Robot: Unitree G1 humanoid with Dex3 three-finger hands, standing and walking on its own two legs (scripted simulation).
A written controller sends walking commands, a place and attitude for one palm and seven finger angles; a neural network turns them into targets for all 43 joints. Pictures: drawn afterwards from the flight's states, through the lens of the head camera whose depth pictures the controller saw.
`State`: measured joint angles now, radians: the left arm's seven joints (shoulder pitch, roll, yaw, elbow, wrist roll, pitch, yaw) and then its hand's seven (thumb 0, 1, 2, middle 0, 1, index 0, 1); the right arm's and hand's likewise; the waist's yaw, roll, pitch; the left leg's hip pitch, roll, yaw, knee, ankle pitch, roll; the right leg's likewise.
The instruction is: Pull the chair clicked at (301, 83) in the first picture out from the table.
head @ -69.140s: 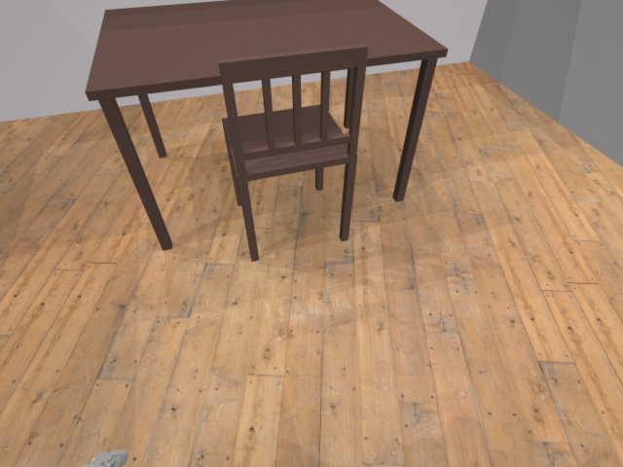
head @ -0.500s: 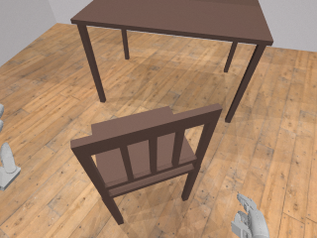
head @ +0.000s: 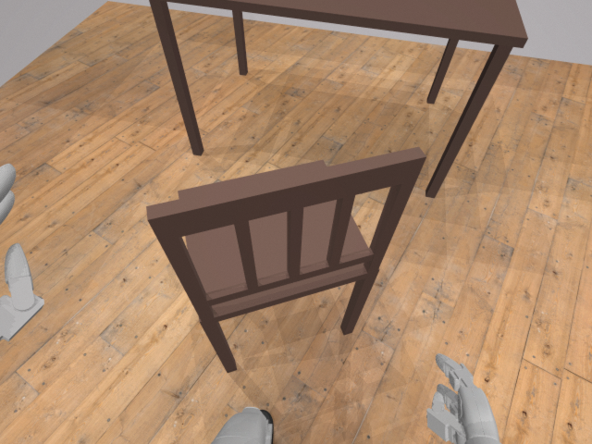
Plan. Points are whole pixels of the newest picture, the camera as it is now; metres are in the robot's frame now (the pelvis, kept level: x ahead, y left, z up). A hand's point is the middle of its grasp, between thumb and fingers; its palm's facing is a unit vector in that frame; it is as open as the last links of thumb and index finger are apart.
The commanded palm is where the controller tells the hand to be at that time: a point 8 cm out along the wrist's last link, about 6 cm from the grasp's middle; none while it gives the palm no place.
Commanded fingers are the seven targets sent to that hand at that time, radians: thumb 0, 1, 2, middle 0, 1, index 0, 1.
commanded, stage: step back with the hand held close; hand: left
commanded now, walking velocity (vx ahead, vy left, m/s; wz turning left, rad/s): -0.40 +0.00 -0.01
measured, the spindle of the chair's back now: (294, 242) +0.46 +0.04 -0.10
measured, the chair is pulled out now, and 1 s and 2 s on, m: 0.66 0.66 0.66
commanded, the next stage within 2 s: stop stepping back and stand still in 0.28 s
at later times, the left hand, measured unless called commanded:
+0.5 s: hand out of the picture +0.12 +0.24 +0.19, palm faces +0.29 -0.80 -0.52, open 7.4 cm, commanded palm +0.06 +0.29 +0.19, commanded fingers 0.00 0.90 0.90 -0.20 -0.30 -0.20 -0.30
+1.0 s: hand out of the picture +0.03 +0.25 +0.21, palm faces +0.40 -0.77 -0.50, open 7.4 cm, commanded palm -0.04 +0.30 +0.19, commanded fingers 0.00 0.90 0.90 -0.20 -0.30 -0.20 -0.30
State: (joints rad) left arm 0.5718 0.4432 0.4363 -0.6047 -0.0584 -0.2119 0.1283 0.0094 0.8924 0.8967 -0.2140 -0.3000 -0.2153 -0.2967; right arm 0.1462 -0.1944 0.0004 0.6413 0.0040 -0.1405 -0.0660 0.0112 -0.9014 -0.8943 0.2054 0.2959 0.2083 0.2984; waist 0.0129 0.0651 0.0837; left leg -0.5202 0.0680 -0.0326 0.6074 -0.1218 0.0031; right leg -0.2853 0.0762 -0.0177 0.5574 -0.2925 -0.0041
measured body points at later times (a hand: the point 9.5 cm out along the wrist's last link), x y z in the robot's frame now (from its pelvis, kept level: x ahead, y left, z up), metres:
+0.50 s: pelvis -0.10 +0.00 +0.01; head -0.07 +0.02 +0.46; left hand +0.09 +0.28 +0.22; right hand +0.08 -0.23 -0.06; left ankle +0.01 +0.10 -0.72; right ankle -0.16 -0.15 -0.71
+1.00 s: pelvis -0.18 +0.00 +0.01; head -0.19 +0.01 +0.46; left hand +0.00 +0.29 +0.23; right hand -0.05 -0.24 -0.07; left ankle -0.16 +0.11 -0.72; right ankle -0.18 -0.10 -0.72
